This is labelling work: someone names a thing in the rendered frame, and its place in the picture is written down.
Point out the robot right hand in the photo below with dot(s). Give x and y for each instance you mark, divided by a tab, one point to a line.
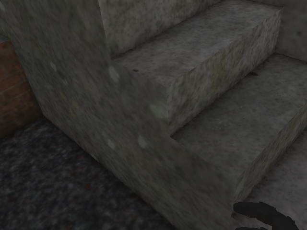
265	213

